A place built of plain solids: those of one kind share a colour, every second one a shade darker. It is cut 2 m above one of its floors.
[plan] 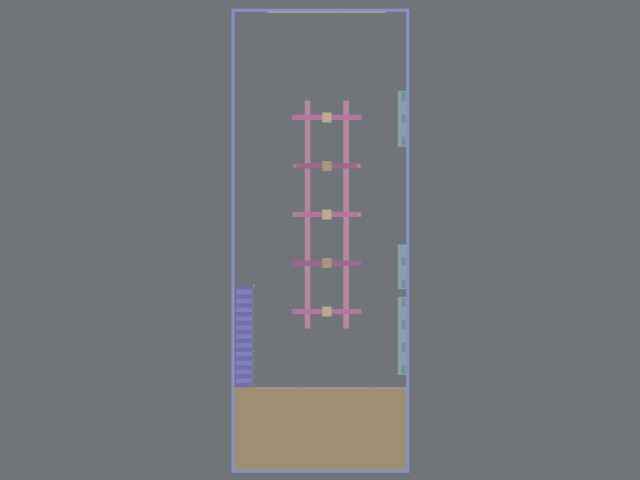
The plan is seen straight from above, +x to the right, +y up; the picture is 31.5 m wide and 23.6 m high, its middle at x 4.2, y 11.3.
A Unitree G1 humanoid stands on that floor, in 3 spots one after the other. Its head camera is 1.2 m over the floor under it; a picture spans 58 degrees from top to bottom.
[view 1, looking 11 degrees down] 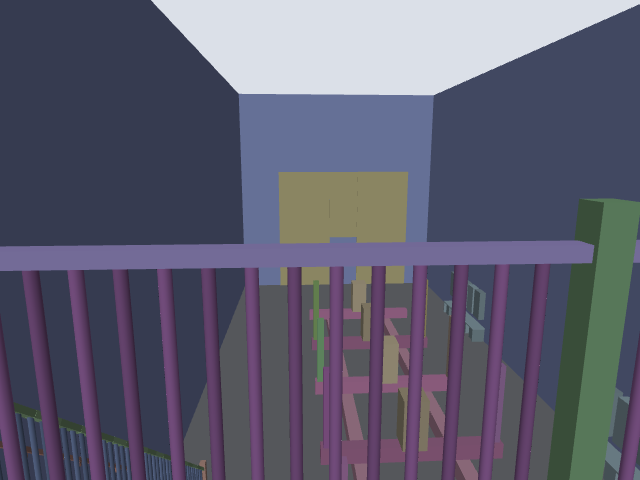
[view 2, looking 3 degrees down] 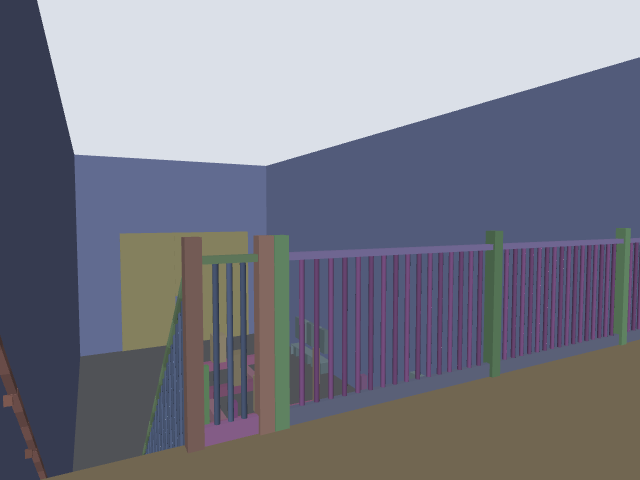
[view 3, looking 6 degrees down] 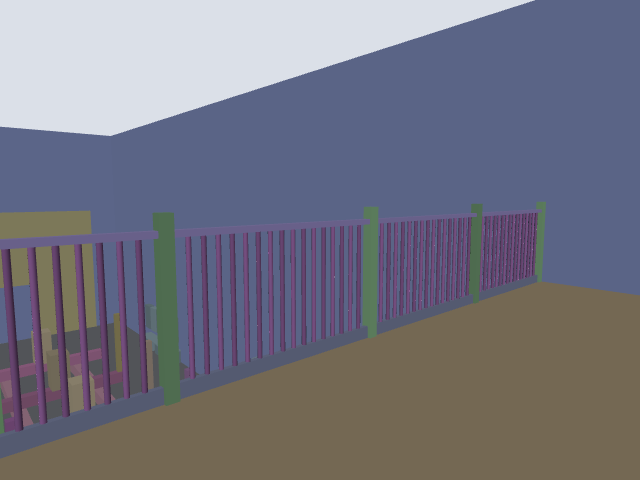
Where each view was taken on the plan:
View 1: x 2.45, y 3.05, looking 87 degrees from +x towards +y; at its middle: sdoor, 19.81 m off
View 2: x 0.49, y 1.76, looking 62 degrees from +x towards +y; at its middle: wall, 16.96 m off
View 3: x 2.20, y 1.63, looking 48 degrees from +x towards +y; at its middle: wall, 9.38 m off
